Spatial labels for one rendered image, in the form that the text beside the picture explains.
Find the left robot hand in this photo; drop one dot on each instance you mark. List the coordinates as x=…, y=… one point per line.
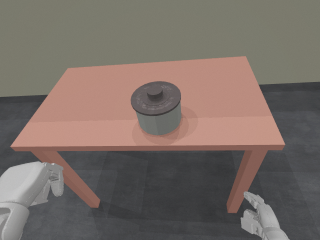
x=29, y=184

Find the pot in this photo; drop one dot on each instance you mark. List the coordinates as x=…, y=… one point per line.
x=161, y=124

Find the left robot forearm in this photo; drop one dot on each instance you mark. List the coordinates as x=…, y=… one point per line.
x=13, y=217

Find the right robot hand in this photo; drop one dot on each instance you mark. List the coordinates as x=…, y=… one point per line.
x=255, y=222

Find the table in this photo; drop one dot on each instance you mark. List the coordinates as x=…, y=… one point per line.
x=89, y=109

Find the right robot forearm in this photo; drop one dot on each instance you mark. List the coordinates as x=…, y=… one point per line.
x=273, y=233

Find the lid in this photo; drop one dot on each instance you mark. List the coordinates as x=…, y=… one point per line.
x=144, y=105

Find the knob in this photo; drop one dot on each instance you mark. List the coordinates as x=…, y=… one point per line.
x=154, y=91

